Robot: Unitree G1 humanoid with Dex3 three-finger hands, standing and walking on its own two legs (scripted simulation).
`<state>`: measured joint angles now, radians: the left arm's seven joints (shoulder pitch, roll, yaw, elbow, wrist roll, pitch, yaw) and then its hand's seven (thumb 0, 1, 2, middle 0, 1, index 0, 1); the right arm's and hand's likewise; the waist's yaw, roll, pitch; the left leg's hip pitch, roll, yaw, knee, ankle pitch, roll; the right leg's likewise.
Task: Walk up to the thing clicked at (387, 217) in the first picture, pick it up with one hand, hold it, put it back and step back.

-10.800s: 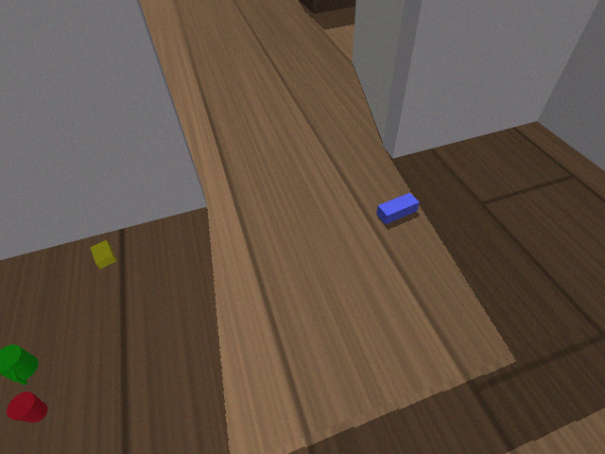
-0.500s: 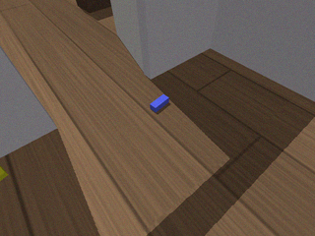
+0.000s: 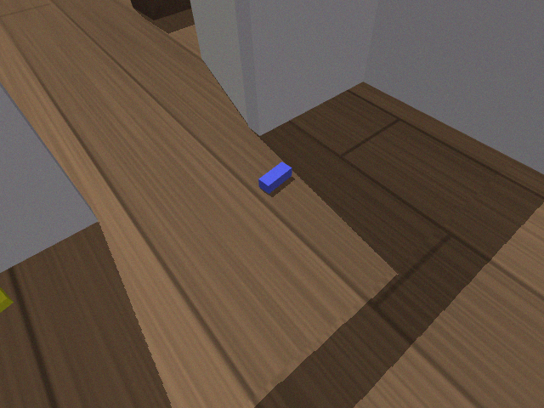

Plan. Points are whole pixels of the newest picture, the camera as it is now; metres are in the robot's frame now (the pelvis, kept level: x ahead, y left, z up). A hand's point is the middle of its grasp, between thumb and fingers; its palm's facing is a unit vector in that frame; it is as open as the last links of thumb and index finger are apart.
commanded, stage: stand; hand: left
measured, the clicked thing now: (275, 177) +1.26 +0.05 -0.75
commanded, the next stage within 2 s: walk up in 0.06 s
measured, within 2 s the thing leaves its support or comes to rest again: neither
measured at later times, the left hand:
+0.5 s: hand out of the picture +0.13 +0.34 -0.17, palm faces +0.29 -0.92 -0.25, open 7.4 cm
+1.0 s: hand (166, 306) +0.32 +0.24 -0.13, palm faces +0.53 -0.77 -0.35, open 7.4 cm
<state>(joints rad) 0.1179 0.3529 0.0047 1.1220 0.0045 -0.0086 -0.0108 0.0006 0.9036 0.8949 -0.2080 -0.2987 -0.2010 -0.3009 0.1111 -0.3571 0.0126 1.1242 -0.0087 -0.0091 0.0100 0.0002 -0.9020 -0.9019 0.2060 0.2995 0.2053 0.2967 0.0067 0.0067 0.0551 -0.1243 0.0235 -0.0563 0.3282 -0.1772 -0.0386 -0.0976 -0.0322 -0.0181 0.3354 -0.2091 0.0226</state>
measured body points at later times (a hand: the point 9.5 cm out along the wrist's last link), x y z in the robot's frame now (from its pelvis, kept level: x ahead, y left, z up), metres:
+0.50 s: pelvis +0.11 +0.04 -0.01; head +0.10 +0.10 +0.43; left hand +0.12 +0.38 -0.15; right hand +0.22 -0.30 -0.07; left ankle +0.09 +0.15 -0.75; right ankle +0.16 -0.12 -0.67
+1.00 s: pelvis +0.38 -0.04 -0.01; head +0.40 -0.04 +0.44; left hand +0.29 +0.28 -0.11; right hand +0.63 -0.29 -0.12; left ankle +0.31 +0.08 -0.66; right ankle +0.44 -0.11 -0.75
